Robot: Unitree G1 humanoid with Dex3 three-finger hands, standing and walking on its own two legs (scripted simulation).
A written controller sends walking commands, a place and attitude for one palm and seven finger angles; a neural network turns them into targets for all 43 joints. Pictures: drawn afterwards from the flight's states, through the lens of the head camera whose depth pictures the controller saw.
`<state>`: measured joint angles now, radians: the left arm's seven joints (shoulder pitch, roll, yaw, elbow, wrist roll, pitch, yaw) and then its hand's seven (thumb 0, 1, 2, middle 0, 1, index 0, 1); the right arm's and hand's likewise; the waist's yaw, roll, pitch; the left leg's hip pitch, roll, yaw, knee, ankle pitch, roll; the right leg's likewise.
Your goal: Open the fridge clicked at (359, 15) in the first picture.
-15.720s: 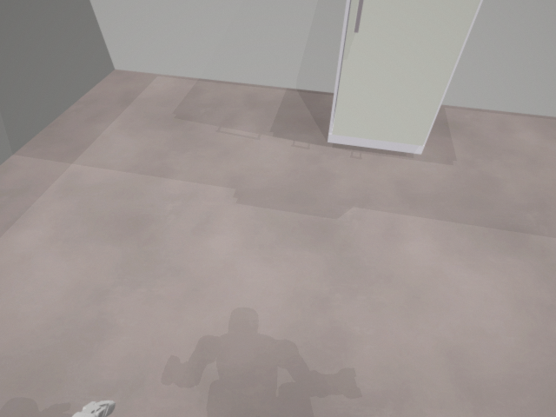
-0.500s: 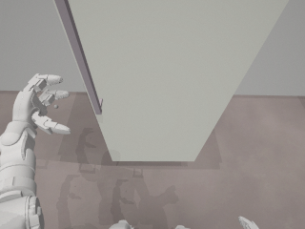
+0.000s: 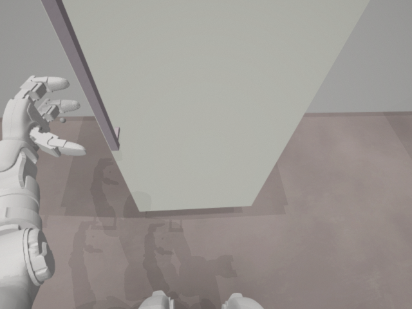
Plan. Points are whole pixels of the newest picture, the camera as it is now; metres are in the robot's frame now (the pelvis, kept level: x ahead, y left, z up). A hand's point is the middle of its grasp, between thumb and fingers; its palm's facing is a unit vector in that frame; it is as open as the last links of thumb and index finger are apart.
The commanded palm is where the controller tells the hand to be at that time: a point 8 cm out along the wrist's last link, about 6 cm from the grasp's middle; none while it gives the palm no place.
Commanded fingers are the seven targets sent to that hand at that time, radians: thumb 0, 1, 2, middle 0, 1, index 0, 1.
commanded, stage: move the hooked fingers beside the handle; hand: left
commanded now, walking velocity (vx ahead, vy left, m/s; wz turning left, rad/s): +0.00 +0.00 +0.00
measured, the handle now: (89, 75) +0.50 +0.20 +0.15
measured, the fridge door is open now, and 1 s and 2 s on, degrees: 0 0 0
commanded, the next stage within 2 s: feel for the door with the fingertips in 0.74 s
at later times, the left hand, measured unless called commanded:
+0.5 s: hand (67, 124) +0.44 +0.25 +0.09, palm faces +0.03 -1.00 +0.00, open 14.0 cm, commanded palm +0.41 +0.30 +0.09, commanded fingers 0.00 -0.50 0.30 -0.30 -1.20 -0.30 -1.20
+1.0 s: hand (75, 122) +0.44 +0.24 +0.09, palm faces +0.02 -1.00 -0.01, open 14.0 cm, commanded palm +0.42 +0.28 +0.09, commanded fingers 0.00 -0.50 0.30 -0.30 -1.20 -0.30 -1.20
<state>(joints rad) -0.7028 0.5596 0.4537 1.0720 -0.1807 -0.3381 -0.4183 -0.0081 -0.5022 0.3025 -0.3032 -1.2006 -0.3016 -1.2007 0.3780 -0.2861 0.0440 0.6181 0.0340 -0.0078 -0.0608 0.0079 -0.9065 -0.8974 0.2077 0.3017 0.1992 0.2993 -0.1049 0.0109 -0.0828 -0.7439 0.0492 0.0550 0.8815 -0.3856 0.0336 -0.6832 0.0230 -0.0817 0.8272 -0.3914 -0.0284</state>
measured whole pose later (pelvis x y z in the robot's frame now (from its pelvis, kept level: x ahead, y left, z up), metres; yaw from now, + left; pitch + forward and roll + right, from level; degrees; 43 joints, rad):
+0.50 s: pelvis +0.00 +0.01 +0.00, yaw +0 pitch +14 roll -3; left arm -0.66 0.49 0.40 1.00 -0.19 -0.33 -0.38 -0.01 -0.50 0.30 -0.30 -1.20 -0.30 -1.20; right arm 0.35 -0.27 0.04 0.60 0.03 0.01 -0.05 0.01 -0.91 -0.90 0.21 0.30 0.20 0.30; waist -0.09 0.01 -0.09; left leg -0.74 0.04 0.05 0.89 -0.39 0.04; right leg -0.68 0.01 -0.08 0.83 -0.40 -0.02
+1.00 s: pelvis +0.00 +0.00 +0.00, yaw +0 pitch +14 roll -2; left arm -0.68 0.50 0.39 1.01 -0.20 -0.34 -0.37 -0.01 -0.50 0.30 -0.30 -1.20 -0.30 -1.20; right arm 0.38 -0.29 0.04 0.62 0.04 0.02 -0.06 0.01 -0.91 -0.90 0.21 0.30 0.20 0.30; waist -0.09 0.02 -0.09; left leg -0.75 0.04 0.05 0.89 -0.39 0.03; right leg -0.68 0.02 -0.09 0.83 -0.40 -0.03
